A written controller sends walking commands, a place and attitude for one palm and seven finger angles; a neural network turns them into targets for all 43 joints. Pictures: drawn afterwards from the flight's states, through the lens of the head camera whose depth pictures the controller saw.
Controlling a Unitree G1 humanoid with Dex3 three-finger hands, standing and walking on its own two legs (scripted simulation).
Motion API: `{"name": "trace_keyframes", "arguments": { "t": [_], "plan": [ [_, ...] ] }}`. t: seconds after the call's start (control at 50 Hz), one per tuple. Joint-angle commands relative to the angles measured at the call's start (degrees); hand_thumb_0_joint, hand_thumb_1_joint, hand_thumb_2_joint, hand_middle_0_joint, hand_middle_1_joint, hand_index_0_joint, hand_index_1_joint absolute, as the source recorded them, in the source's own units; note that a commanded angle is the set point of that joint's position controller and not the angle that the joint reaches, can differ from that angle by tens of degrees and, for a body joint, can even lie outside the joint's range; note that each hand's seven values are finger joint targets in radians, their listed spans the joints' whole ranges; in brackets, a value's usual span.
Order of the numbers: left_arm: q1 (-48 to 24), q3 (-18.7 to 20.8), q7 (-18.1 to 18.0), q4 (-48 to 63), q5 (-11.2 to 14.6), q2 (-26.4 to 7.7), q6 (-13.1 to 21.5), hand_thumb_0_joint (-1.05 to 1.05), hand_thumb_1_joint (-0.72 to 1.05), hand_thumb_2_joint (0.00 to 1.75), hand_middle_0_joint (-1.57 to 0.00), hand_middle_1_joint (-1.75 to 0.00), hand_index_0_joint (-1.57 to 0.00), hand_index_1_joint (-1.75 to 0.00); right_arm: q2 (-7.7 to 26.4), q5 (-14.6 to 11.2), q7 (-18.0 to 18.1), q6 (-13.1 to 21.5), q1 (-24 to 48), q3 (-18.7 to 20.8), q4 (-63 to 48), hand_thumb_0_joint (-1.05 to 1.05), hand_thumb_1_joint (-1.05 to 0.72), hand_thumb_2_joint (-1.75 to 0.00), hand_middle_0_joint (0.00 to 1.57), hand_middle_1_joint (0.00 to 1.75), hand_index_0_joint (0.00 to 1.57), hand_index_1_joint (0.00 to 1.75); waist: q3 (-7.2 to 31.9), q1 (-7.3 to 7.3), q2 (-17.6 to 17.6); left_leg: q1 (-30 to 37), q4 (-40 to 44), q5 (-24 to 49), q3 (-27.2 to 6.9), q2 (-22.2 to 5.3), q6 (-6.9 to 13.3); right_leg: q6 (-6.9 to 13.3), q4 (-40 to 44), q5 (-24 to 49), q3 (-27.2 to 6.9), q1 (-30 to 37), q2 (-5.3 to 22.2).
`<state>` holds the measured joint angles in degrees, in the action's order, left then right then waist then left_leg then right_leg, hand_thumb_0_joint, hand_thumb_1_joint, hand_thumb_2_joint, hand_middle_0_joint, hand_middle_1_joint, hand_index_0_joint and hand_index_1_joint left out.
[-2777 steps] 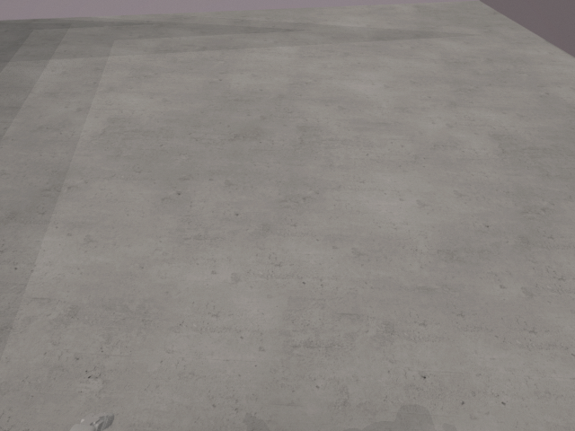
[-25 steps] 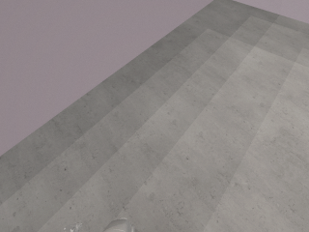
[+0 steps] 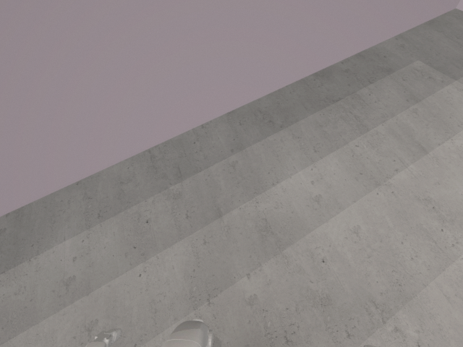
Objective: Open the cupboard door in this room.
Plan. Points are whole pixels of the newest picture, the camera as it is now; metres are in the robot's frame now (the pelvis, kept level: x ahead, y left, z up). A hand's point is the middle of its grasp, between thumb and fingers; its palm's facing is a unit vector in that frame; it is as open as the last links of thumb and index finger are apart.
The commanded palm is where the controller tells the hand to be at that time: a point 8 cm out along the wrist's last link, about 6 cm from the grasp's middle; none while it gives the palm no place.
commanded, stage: turn to face it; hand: left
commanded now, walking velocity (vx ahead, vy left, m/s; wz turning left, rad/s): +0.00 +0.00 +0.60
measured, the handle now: out of the picture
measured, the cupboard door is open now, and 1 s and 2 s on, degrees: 45 45 45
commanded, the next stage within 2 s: none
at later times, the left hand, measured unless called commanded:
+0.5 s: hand out of the picture +0.05 +0.21 -0.15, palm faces +0.30 -0.90 -0.31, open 7.4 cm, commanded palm none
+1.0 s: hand out of the picture -0.02 +0.20 -0.16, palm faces +0.58 -0.78 -0.25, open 7.4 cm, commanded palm none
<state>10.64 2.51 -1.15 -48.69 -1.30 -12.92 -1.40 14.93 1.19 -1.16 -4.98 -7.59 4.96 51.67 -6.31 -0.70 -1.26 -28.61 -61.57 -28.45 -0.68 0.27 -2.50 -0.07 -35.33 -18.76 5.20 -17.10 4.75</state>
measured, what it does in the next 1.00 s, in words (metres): steps on the spot, turning left: left foot, then right foot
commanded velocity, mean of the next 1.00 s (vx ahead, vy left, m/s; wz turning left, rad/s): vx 0.00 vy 0.00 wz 0.60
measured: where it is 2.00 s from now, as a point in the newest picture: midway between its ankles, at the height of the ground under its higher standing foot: outside the picture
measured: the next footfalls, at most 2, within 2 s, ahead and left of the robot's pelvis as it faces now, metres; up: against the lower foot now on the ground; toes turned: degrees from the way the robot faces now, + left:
left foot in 0.20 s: +0.04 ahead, +0.12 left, +0.00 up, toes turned +12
right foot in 0.48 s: +0.09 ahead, -0.15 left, +0.00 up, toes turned +15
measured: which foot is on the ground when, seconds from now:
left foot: up 0.00-0.18, down 0.20-0.48, up 0.50-0.76, down 0.78-1.00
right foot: down 0.00-0.18, up 0.20-0.46, down 0.48-0.76, up 0.78-1.00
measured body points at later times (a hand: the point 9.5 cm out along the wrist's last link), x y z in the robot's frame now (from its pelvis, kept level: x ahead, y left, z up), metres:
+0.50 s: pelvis +0.01 -0.03 -0.01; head +0.07 -0.02 +0.44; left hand +0.03 +0.26 -0.13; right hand +0.17 -0.26 -0.15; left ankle +0.00 +0.11 -0.72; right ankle +0.06 -0.16 -0.74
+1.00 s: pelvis +0.03 -0.03 +0.01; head +0.07 +0.02 +0.45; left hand -0.05 +0.24 -0.14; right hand +0.25 -0.19 -0.13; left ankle -0.03 +0.07 -0.73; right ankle +0.10 -0.17 -0.68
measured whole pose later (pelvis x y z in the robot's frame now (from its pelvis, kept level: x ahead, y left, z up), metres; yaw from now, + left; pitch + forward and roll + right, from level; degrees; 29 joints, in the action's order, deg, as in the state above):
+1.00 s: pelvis +0.03 -0.03 +0.01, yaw +36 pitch +2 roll -1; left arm 7.6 3.7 -0.4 -50.2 -0.5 -15.0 -3.6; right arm 12.3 1.7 0.0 -2.1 -8.9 2.9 51.2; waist -6.5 -0.4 1.3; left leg -18.2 -30.9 -14.5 -2.8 0.9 1.0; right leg -4.6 -54.8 -26.0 0.8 -26.1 3.7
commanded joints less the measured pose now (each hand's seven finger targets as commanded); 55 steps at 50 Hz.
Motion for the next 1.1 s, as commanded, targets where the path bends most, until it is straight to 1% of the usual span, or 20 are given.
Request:
{"name": "trace_keyframes", "arguments": {
  "t": [0.0,0.06,0.12,0.14,0.16,0.18,0.28,0.4,0.42,0.46,0.52,0.64,0.7,0.72,0.74,0.76,0.86,1.04,1.06,1.08],
  "plan": [
    [2.6,3.0,-0.7,3.2,-0.4,-10.4,1.9,0.0,0.9,0.9,-0.2,-0.3,-0.2,-0.3,1.4,-0.7,-0.6,2.4,4.1,-0.4,-6.1,0.0,-0.9,-0.9,0.2,0.3,0.2,0.3,8.6,2.43,13.0,0.3,9.7,-0.2,4.6,-1.5,-1.3,6.7,11.1,36.2,-5.5,12.4,13.6],
    [5.7,3.5,-0.6,1.4,-0.3,-12.3,2.0,0.0,0.9,0.9,-0.2,-0.3,-0.2,-0.3,1.0,-0.9,-0.6,2.7,4.7,-0.9,-6.2,0.0,-0.9,-0.9,0.2,0.3,0.2,0.3,9.9,3.46,13.4,3.8,19.5,1.9,7.0,-0.1,-0.8,6.4,8.2,41.9,-4.7,16.3,14.9],
    [3.5,3.9,-0.2,1.6,0.4,-12.4,1.7,0.0,0.9,0.9,-0.2,-0.3,-0.2,-0.3,3.0,-0.7,-0.4,3.1,-0.2,-0.6,-5.3,0.0,-0.9,-0.9,0.2,0.3,0.2,0.3,11.2,0.38,11.5,14.4,33.3,13.4,6.9,-0.2,0.5,2.5,1.9,36.0,-0.4,11.5,13.8],
    [2.6,3.7,0.0,2.1,0.7,-11.1,1.4,0.0,0.9,0.9,-0.2,-0.3,-0.2,-0.3,6.1,-0.4,-0.3,3.5,-3.4,0.3,-4.5,0.0,-0.9,-0.9,0.2,0.3,0.2,0.3,13.1,-1.46,4.0,23.8,38.0,24.7,1.5,-4.6,2.5,-0.4,-6.0,27.2,2.0,3.6,11.9],
    [1.8,2.9,0.4,4.6,1.1,-7.2,1.0,0.0,0.9,0.9,-0.2,-0.3,-0.2,-0.3,12.8,0.2,0.1,3.9,-7.4,2.0,-4.2,0.0,-0.9,-0.9,0.2,0.3,0.2,0.3,14.1,-3.71,-14.5,32.3,38.9,46.7,-19.3,-20.6,11.1,-5.3,-18.7,-7.2,4.6,-13.0,3.7],
    [-2.3,2.2,0.1,6.7,0.5,-7.3,0.4,0.0,0.9,0.9,-0.2,-0.3,-0.2,-0.3,15.2,0.2,0.6,3.2,-10.6,2.5,-3.1,0.0,-0.9,-0.9,0.2,0.3,0.2,0.3,12.6,-5.24,-13.4,29.6,39.6,48.8,-23.1,-25.8,17.2,-4.9,-26.7,-19.9,-1.3,-17.2,1.7],
    [-2.3,2.6,0.6,3.4,0.6,-6.4,-0.6,0.0,0.9,0.9,-0.2,-0.3,-0.2,-0.3,10.4,0.4,2.1,3.9,-1.5,1.2,-5.0,0.0,-0.9,-0.9,0.2,0.3,0.2,0.3,9.0,-0.47,-8.9,19.1,39.5,37.0,-13.6,-14.5,11.9,-4.7,-24.8,-8.2,-5.0,-12.7,0.6],
    [2.9,2.7,0.7,2.4,0.8,-6.1,0.0,0.0,0.9,0.9,-0.2,-0.3,-0.2,-0.3,11.0,0.3,1.6,2.9,1.7,1.9,-5.6,0.0,-0.9,-0.9,0.2,0.3,0.2,0.3,9.4,1.82,-8.0,9.0,37.1,24.4,-14.9,-10.5,9.2,-3.4,-0.6,-1.1,-1.8,5.1,-4.2],
    [5.9,3.2,0.4,1.9,0.6,-7.5,0.4,0.0,0.9,0.9,-0.2,-0.3,-0.2,-0.3,9.7,-0.1,1.5,2.7,3.1,1.9,-6.4,0.0,-0.9,-0.9,0.2,0.3,0.2,0.3,9.5,3.58,-3.8,4.4,33.2,18.5,-13.5,-7.8,7.0,-3.0,8.3,3.0,-2.9,11.2,-2.7],
    [6.3,4.4,-0.3,3.0,-0.6,-15.7,1.1,0.0,0.9,0.9,-0.2,-0.3,-0.2,-0.3,4.4,-0.6,0.6,2.7,3.5,1.1,-8.6,0.0,-0.9,-0.9,0.2,0.3,0.2,0.3,7.2,4.79,19.7,-6.4,7.5,-6.2,-0.2,3.5,0.3,7.3,23.9,-0.8,-27.8,11.0,22.1],
    [-0.5,2.8,-0.7,4.6,0.0,-10.2,1.4,0.0,0.9,0.9,-0.2,-0.3,-0.2,-0.3,5.4,0.0,0.1,2.0,1.9,1.4,-6.2,0.0,-0.9,-0.9,0.2,0.3,0.2,0.3,5.8,0.72,18.0,-5.8,-9.1,0.1,-1.7,-2.0,-0.1,8.0,18.1,12.4,-15.7,5.8,15.9],
    [4.6,3.4,-0.6,2.1,-0.4,-12.0,1.8,0.0,0.9,0.9,-0.2,-0.3,-0.2,-0.3,1.0,-0.9,-0.8,2.7,4.7,-0.6,-6.1,0.0,-0.9,-0.9,0.2,0.3,0.2,0.3,9.2,3.46,12.3,3.3,17.7,1.5,6.3,-0.3,-0.9,6.4,9.2,37.3,-4.6,14.8,14.8],
    [3.3,3.8,-0.2,2.0,0.3,-12.7,1.4,0.0,0.9,0.9,-0.2,-0.3,-0.2,-0.3,2.8,-0.7,-0.5,3.1,-0.3,-0.4,-5.1,0.0,-0.9,-0.9,0.2,0.3,0.2,0.3,10.1,0.51,11.2,13.7,31.7,12.9,6.7,0.2,0.3,2.4,3.0,31.6,-0.6,9.8,13.9],
    [2.5,3.8,0.1,2.7,0.7,-11.6,1.1,0.0,0.9,0.9,-0.2,-0.3,-0.2,-0.3,5.8,-0.5,-0.4,3.5,-3.6,0.4,-4.4,0.0,-0.9,-0.9,0.2,0.3,0.2,0.3,12.2,-1.4,4.9,22.5,36.6,23.2,2.6,-3.3,2.1,-0.5,-4.4,25.5,1.9,3.4,12.2],
    [2.3,3.0,0.5,4.6,1.0,-7.8,0.8,0.0,0.9,0.9,-0.2,-0.3,-0.2,-0.3,12.0,0.0,-0.1,3.9,-6.9,1.9,-4.5,0.0,-0.9,-0.9,0.2,0.3,0.2,0.3,13.9,-3.02,-12.6,31.8,38.2,42.5,-17.7,-18.6,9.3,-5.1,-17.5,-4.1,4.5,-12.1,4.2],
    [-2.0,2.1,0.2,6.6,0.6,-6.8,0.3,0.0,0.9,0.9,-0.2,-0.3,-0.2,-0.3,15.2,0.2,0.5,3.4,-11.2,2.6,-3.1,0.0,-0.9,-0.9,0.2,0.3,0.2,0.3,13.3,-5.34,-13.9,29.8,39.5,49.3,-24.2,-25.1,16.3,-5.0,-26.3,-20.1,-0.7,-16.8,1.7],
    [-2.9,2.6,0.6,3.3,0.5,-6.5,-0.6,0.0,0.9,0.9,-0.2,-0.3,-0.2,-0.3,9.9,0.3,2.3,4.3,-3.1,1.0,-4.3,0.0,-0.9,-0.9,0.2,0.3,0.2,0.3,9.7,-0.78,-8.4,20.8,39.5,40.2,-14.2,-14.2,11.7,-4.9,-28.1,-6.8,-5.6,-14.4,1.0],
    [2.3,2.6,0.3,2.7,0.9,-6.6,0.3,0.0,0.9,0.9,-0.2,-0.3,-0.2,-0.3,10.3,0.0,1.7,3.1,0.8,2.0,-4.9,0.0,-0.9,-0.9,0.2,0.3,0.2,0.3,10.0,2.25,-7.1,9.6,35.5,29.3,-16.8,-9.2,8.7,-3.5,3.9,1.9,-2.9,7.5,-4.5],
    [4.7,3.2,0.0,2.3,0.7,-8.6,0.8,0.0,0.9,0.9,-0.2,-0.3,-0.2,-0.3,8.4,-0.4,1.5,3.0,1.3,1.7,-5.4,0.0,-0.9,-0.9,0.2,0.3,0.2,0.3,10.8,3.47,-2.1,4.4,30.9,22.4,-15.3,-6.1,6.1,-2.3,13.2,4.2,-6.6,14.6,-0.5],
    [5.8,4.3,-0.6,2.3,-0.2,-13.7,1.3,0.0,0.9,0.9,-0.2,-0.3,-0.2,-0.3,4.7,-0.9,1.1,3.1,0.6,1.3,-6.6,0.0,-0.9,-0.9,0.2,0.3,0.2,0.3,10.5,3.98,13.5,-5.9,19.3,5.7,-6.0,1.6,1.6,2.7,19.5,4.4,-21.6,19.7,14.1]
  ]
}}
